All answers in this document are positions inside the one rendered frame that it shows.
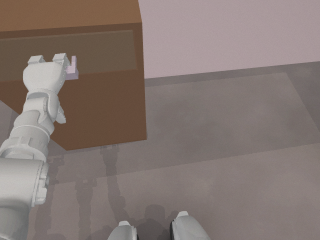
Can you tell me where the right robot thigh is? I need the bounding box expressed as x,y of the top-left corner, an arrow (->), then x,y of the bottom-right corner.
172,215 -> 211,240

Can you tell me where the left robot hand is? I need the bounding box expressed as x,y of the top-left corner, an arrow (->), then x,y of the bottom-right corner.
23,53 -> 71,124

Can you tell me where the left robot upper arm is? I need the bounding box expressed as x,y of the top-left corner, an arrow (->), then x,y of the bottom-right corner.
0,157 -> 50,240

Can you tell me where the robot left forearm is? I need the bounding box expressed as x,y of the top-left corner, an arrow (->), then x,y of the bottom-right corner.
0,88 -> 59,163

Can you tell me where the handle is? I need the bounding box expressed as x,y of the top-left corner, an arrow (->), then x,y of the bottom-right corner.
65,56 -> 79,80

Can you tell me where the right robot shin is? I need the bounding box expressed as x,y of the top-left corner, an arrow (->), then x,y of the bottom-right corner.
176,211 -> 188,219

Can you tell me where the cabinet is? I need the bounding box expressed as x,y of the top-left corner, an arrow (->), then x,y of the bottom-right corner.
0,0 -> 147,151

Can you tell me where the drawer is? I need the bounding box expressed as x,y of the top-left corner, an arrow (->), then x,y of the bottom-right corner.
0,30 -> 136,82

